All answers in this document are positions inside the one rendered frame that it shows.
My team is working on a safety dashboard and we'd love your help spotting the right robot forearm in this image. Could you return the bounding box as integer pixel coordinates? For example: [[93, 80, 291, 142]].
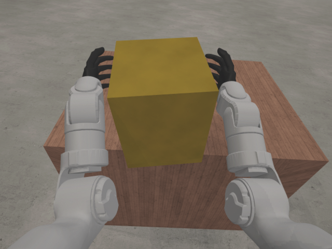
[[216, 81, 289, 204]]

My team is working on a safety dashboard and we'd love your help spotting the left robot forearm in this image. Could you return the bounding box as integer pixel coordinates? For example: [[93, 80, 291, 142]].
[[53, 76, 108, 216]]

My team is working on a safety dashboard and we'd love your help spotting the carton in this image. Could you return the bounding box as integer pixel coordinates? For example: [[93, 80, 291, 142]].
[[107, 37, 219, 168]]

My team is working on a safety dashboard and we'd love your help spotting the robot right hand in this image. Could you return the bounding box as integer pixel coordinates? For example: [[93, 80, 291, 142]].
[[205, 48, 236, 90]]

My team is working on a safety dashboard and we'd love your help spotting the pedestal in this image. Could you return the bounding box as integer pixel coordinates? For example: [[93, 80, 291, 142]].
[[43, 51, 329, 230]]

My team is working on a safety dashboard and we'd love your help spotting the robot right upper arm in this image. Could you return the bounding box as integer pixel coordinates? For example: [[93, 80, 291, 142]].
[[224, 178, 332, 249]]

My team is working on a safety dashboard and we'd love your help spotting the robot left hand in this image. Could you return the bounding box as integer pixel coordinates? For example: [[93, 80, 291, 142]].
[[82, 47, 114, 89]]

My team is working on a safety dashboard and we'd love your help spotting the robot left upper arm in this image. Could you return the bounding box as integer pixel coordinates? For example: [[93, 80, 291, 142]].
[[7, 175, 119, 249]]

